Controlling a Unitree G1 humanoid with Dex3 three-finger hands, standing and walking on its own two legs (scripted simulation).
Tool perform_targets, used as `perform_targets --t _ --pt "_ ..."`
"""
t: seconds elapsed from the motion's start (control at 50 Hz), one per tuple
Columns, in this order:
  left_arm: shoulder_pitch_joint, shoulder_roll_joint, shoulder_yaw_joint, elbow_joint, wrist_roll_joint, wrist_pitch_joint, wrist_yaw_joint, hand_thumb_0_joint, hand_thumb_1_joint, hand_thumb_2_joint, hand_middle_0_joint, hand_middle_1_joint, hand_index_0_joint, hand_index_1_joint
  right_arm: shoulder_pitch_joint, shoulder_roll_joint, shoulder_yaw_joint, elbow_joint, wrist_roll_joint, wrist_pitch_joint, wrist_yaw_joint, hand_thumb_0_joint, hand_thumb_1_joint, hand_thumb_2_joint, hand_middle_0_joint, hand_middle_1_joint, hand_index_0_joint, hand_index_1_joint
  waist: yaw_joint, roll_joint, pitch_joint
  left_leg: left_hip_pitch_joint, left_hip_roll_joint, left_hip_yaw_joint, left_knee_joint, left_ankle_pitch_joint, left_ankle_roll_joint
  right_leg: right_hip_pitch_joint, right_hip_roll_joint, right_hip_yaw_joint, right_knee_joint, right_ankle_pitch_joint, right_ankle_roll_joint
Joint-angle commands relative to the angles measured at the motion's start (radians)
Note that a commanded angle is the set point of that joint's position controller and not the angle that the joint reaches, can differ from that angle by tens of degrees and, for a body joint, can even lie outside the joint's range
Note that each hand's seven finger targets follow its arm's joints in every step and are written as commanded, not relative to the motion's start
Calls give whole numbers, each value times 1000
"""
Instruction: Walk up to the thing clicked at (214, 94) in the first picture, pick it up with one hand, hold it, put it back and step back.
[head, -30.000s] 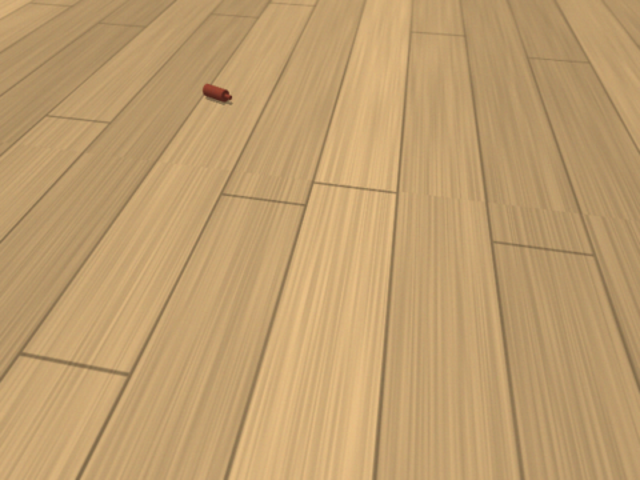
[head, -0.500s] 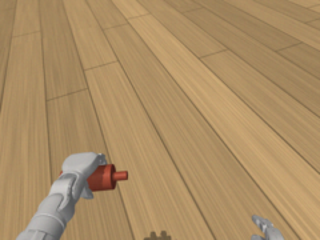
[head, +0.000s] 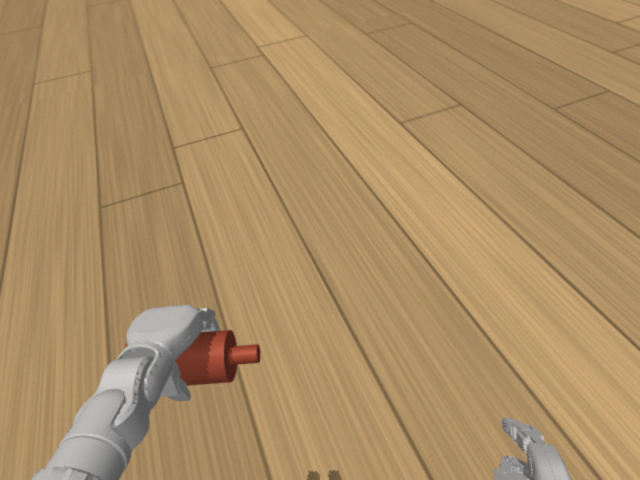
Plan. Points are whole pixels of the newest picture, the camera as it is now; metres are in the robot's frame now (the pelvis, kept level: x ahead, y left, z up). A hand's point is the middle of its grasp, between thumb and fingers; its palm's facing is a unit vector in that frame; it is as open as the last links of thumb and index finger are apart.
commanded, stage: hold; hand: left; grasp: from above
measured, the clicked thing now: (195, 358) +0.30 +0.20 -0.05
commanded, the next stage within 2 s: crouch in 0.62 s
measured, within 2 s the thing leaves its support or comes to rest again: neither
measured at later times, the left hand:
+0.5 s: hand (174, 351) +0.30 +0.22 -0.03, palm faces -0.43 -0.06 -0.90, open 9.8 cm
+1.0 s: hand (186, 362) +0.31 +0.22 -0.07, palm faces -0.45 -0.04 -0.89, open 9.8 cm
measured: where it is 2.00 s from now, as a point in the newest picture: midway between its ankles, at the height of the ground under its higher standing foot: outside the picture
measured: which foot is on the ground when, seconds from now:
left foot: down 0.00-1.00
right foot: down 0.00-1.00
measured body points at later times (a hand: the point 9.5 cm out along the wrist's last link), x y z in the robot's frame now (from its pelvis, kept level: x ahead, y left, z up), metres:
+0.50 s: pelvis +0.01 +0.01 +0.00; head +0.02 -0.02 +0.45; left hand +0.32 +0.22 +0.03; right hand +0.17 -0.24 -0.11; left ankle +0.02 +0.13 -0.73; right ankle +0.02 -0.13 -0.73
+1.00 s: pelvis +0.01 +0.00 +0.00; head +0.04 -0.01 +0.44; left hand +0.33 +0.22 -0.02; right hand +0.16 -0.25 -0.12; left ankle +0.02 +0.13 -0.73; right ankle +0.02 -0.13 -0.73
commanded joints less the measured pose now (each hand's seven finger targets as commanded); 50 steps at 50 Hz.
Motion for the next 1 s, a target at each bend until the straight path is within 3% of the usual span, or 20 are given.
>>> perform_targets --t 0.0,0.08,0.14,0.2,0.24,0.26,0.3,0.34,0.4,0.48,0.68,0.7,0.72,0.74,0.8,0.86,0.94,0.98 --pt "-310 212 119 -181 4 0 40 0 675 649 -983 -705 -1024 -665 -108 -112 -33 -143 5 -44 -7 0 -903 -903 199 300 199 300 6 -50 -194 124 -38 10 -88 133 26 48 41 -34 -118 99 -24" --pt "-353 215 112 -199 4 2 38 0 670 657 -964 -730 -1011 -684 -104 -115 -32 -141 3 -45 -5 0 -902 -901 199 300 199 300 0 -40 -210 137 -36 10 -93 139 26 57 42 -33 -121 109 -24" --pt "-296 210 118 -155 7 5 33 0 661 676 -971 -723 -1010 -684 -113 -110 -32 -144 5 -43 -4 0 -903 -902 199 300 199 300 8 -56 -192 131 -38 10 -96 151 26 65 41 -35 -126 115 -24" --pt "-300 188 91 -207 -1 1 24 0 680 695 -982 -741 -1022 -701 -111 -111 -34 -151 5 -41 -3 0 -903 -902 199 300 199 300 3 -56 -216 151 -40 12 -94 171 28 76 38 -32 -129 140 -22" --pt "-322 204 100 -220 0 -4 24 0 679 709 -991 -736 -1026 -702 -108 -111 -35 -149 5 -39 -4 0 -906 -903 199 300 199 300 1 -51 -220 158 -37 10 -97 174 27 75 41 -34 -129 140 -23" --pt "-307 221 124 -199 6 -6 26 0 653 712 -984 -713 -1013 -685 -106 -111 -37 -145 5 -37 -6 0 -906 -903 199 300 199 300 5 -43 -223 164 -39 14 -97 180 27 83 39 -33 -132 149 -23" --pt "-351 204 102 -206 9 -9 31 0 644 709 -973 -722 -1005 -691 -97 -110 -33 -139 4 -37 -6 0 -905 -903 199 300 199 300 -8 -43 -229 171 -35 9 -98 195 26 75 44 -34 -123 166 -25" --pt "-363 223 122 -208 14 -11 43 0 642 709 -968 -726 -1002 -694 -98 -111 -35 -138 5 -36 -7 0 -904 -902 199 300 199 300 -2 -35 -226 174 -38 10 -101 188 25 77 42 -35 -131 156 -25" --pt "-343 203 114 -189 10 -5 52 0 668 742 -981 -760 -1017 -725 -98 -109 -36 -132 4 -36 -5 0 -904 -902 199 300 199 300 1 -32 -237 176 -37 10 -100 211 23 88 43 -37 -128 176 -26" --pt "-336 201 103 -172 18 3 49 0 675 726 -981 -754 -1018 -718 -90 -112 -43 -125 5 -30 -4 0 -901 -901 199 300 199 300 -1 -51 -243 183 -37 12 -90 268 25 100 41 -39 -124 239 -22" --pt "-319 182 88 -148 6 -5 35 0 674 718 -979 -750 -1017 -712 -83 -115 -45 -136 7 -21 -2 0 -900 -901 199 300 199 300 0 -55 -223 185 -33 11 -104 268 25 103 42 -43 -131 236 -28" --pt "-333 187 88 -169 7 -8 37 0 728 638 -987 -771 -1055 -702 -85 -115 -46 -138 7 -21 -2 0 -919 -913 200 301 201 301 2 -43 -226 189 -31 9 -106 270 23 105 44 -45 -128 234 -30" --pt "-338 191 89 -159 10 -9 41 0 648 652 -907 -704 -975 -659 -85 -115 -46 -137 6 -20 -2 0 -877 -895 201 301 201 301 1 -39 -220 183 -32 9 -106 267 22 101 43 -45 -129 229 -30" --pt "-329 189 95 -140 16 -10 46 0 579 688 -933 -674 -957 -651 -81 -113 -44 -137 6 -18 -2 0 -894 -902 200 301 201 301 2 -53 -212 174 -32 8 -104 260 23 94 43 -46 -129 225 -29" --pt "-328 174 94 -102 22 -22 73 0 616 689 -953 -679 -980 -654 -72 -114 -44 -133 4 -15 -1 0 -892 -901 200 300 201 300 -10 -70 -192 156 -35 15 -92 233 26 68 40 -40 -126 206 -26" --pt "-315 149 86 -16 51 -36 116 0 608 706 -969 -653 -986 -638 -65 -113 -48 -121 -4 -9 3 0 -893 -901 200 300 200 300 -21 -99 -172 108 -37 11 -57 229 25 25 39 -44 -97 202 -26" --pt "-399 136 84 95 87 -55 203 0 574 659 -941 -649 -964 -629 -39 -118 -57 -99 -22 -4 14 0 -897 -902 199 300 200 300 -48 -120 -184 -8 -46 15 53 164 25 -85 32 -41 -12 159 -22" --pt "-494 149 87 133 109 -60 246 0 564 627 -924 -660 -956 -631 -11 -128 -68 -77 -32 -5 20 0 -900 -901 199 300 200 300 -66 -90 -248 -78 -46 20 143 154 22 -156 29 -32 65 160 -21"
